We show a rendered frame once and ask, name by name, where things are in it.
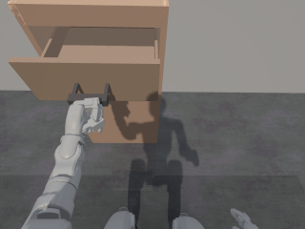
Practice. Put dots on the handle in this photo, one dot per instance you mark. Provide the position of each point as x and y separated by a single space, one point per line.
103 98

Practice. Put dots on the cabinet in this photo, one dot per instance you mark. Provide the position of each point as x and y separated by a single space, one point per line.
125 121

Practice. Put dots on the drawer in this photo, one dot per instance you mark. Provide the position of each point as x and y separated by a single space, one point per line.
124 57

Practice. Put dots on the left robot shin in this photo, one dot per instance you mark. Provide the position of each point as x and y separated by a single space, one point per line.
123 209

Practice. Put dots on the robot left forearm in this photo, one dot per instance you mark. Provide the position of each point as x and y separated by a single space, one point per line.
57 200

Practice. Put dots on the robot left upper arm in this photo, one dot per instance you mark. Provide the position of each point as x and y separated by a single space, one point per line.
48 224

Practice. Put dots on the robot right hand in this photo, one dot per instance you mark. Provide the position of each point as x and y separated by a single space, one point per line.
243 220

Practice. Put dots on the right robot thigh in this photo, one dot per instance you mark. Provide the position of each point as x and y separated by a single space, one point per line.
185 222

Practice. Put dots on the robot left hand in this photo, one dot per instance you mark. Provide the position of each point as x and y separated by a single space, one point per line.
77 117

